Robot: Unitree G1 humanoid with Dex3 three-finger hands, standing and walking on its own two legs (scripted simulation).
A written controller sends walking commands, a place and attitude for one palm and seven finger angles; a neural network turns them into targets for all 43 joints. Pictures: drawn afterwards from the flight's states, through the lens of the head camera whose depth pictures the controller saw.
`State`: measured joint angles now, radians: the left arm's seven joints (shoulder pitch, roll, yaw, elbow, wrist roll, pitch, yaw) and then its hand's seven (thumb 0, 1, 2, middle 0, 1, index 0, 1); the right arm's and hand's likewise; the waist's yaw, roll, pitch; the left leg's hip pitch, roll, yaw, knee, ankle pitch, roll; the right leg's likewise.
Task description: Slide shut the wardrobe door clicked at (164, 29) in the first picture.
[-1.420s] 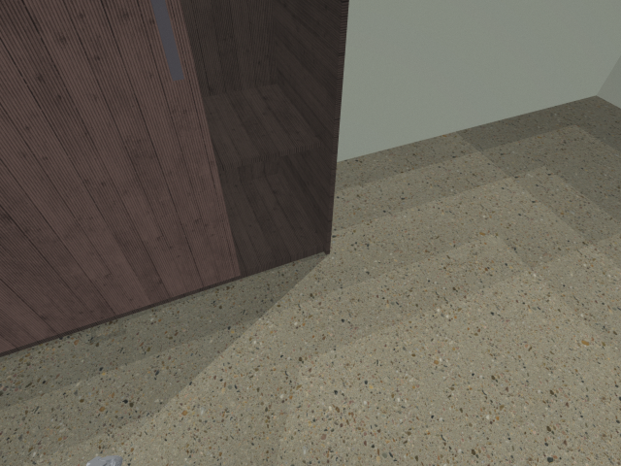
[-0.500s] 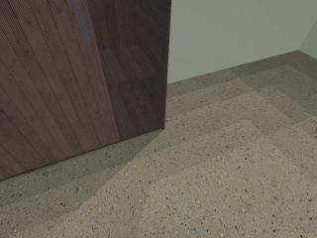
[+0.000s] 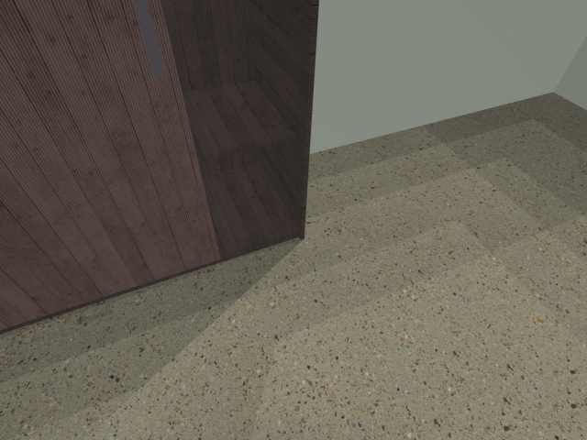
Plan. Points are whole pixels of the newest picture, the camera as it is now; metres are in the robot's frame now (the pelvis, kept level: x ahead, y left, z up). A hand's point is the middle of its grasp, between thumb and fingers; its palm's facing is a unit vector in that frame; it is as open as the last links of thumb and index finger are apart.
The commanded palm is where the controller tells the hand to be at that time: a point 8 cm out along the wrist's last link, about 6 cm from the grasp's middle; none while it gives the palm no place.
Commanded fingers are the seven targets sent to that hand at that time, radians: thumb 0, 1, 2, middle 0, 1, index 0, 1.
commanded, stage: look at it before walking up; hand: left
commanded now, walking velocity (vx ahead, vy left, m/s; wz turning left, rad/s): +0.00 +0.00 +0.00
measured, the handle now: (144, 21) +0.85 +0.37 +0.20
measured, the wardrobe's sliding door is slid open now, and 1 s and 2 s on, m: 0.36 0.36 0.36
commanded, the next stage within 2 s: turn to face it in 0.02 s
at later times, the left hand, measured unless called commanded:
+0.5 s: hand out of the picture +0.03 +0.23 -0.19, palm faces +0.14 -0.96 -0.24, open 7.4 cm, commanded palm none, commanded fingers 0.00 0.90 0.90 -0.20 -0.30 -0.20 -0.30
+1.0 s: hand out of the picture -0.02 +0.23 -0.17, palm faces +0.33 -0.91 -0.25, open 7.4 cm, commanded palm none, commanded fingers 0.00 0.90 0.90 -0.20 -0.30 -0.20 -0.30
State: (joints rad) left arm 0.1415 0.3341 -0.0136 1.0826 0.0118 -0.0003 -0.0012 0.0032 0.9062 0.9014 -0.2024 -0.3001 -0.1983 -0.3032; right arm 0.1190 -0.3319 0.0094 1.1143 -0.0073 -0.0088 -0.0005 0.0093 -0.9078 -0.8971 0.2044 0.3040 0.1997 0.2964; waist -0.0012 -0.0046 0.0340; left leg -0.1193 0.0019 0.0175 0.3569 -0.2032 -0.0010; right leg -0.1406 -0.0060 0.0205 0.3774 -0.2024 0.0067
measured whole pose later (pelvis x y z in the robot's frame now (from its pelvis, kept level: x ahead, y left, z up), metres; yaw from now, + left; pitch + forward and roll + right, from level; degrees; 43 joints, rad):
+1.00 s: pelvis -0.03 +0.02 -0.01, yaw +19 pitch +0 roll +0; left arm 0.18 0.20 0.04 0.96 0.01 0.05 0.03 0.00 0.91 0.90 -0.20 -0.30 -0.19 -0.30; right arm 0.25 -0.19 -0.05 0.99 -0.02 0.04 -0.01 0.01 -0.91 -0.90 0.20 0.30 0.20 0.30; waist -0.04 0.01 0.04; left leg -0.27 -0.07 -0.06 0.44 -0.16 0.05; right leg -0.29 -0.03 -0.01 0.71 -0.41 0.05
